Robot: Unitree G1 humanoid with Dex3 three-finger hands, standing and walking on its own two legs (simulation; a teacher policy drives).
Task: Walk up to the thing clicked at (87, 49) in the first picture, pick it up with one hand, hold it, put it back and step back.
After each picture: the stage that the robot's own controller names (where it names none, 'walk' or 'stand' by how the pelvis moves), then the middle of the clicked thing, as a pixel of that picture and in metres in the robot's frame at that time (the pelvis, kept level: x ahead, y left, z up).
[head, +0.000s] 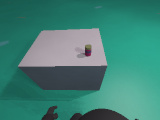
stand; (88, 50) +0.68 +0.09 -0.07
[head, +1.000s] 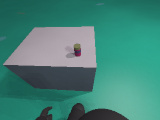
walk; (77, 50) +0.62 +0.20 -0.04
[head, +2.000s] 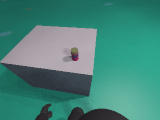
stand; (74, 54) +0.56 +0.20 -0.04
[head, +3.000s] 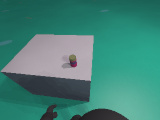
stand; (73, 61) +0.53 +0.22 -0.07
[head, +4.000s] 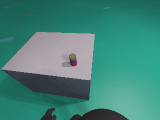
stand; (73, 60) +0.53 +0.22 -0.07
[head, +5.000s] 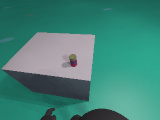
stand; (73, 60) +0.53 +0.22 -0.07
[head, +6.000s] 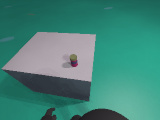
stand; (73, 60) +0.53 +0.21 -0.07
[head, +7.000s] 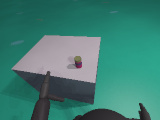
rise first; (78, 62) +0.53 +0.20 -0.07
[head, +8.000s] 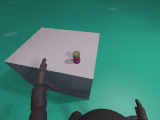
go down; (76, 57) +0.55 +0.19 -0.05
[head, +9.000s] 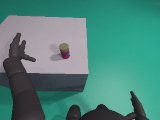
go down; (64, 51) +0.52 +0.19 +0.00
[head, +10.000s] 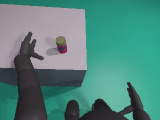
close in; (61, 45) +0.54 +0.19 +0.01
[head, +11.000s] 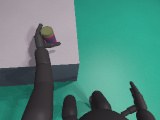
close; (49, 37) +0.56 +0.21 +0.05
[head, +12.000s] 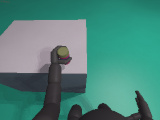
lift; (64, 56) +0.44 +0.18 +0.08
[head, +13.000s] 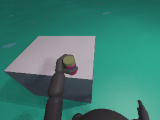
lift; (70, 65) +0.33 +0.16 +0.15
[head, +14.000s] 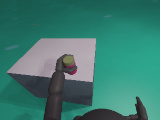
hold; (70, 65) +0.34 +0.16 +0.15
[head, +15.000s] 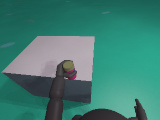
hold; (70, 70) +0.33 +0.17 +0.09
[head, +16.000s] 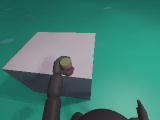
crouch; (67, 67) +0.34 +0.19 +0.10
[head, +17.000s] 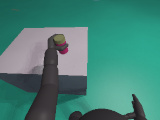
crouch; (61, 44) +0.49 +0.20 +0.15
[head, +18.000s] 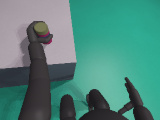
lower; (44, 34) +0.57 +0.21 +0.05
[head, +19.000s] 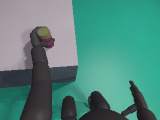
lower; (46, 38) +0.55 +0.21 +0.04
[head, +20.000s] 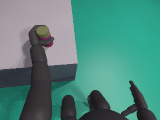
lower; (45, 37) +0.56 +0.21 +0.05
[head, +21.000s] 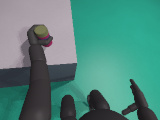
lower; (44, 37) +0.56 +0.22 +0.05
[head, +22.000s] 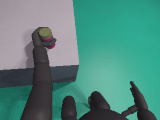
loosen; (48, 39) +0.55 +0.21 +0.04
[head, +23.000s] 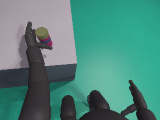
withdraw; (44, 38) +0.55 +0.22 +0.04
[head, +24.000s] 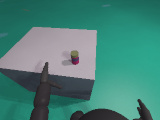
sink last; (75, 57) +0.51 +0.18 -0.02
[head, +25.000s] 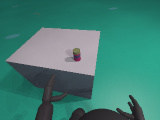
stand; (76, 54) +0.56 +0.20 -0.01
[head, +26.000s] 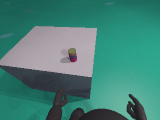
stand; (72, 55) +0.53 +0.21 +0.00
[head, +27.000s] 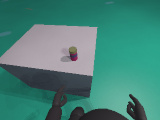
stand; (73, 54) +0.54 +0.20 +0.00
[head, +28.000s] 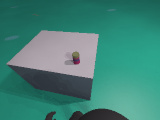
stand; (76, 58) +0.55 +0.20 -0.05
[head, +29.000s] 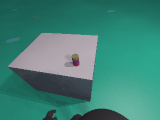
stand; (75, 60) +0.55 +0.20 -0.07
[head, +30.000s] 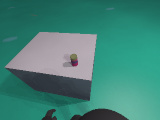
stand; (74, 60) +0.54 +0.21 -0.07
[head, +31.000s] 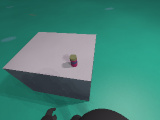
walk; (73, 60) +0.53 +0.21 -0.07
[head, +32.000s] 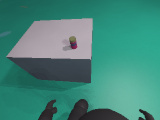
walk; (73, 43) +0.68 +0.25 -0.05
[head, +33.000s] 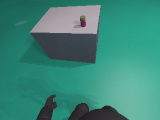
walk; (83, 21) +1.05 +0.19 -0.05
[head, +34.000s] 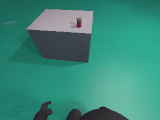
stand; (79, 22) +1.16 +0.22 -0.06
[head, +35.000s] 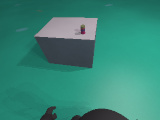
stand; (82, 29) +1.13 +0.21 -0.07
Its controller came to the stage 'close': yes
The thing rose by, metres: 0.21
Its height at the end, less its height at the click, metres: +0.00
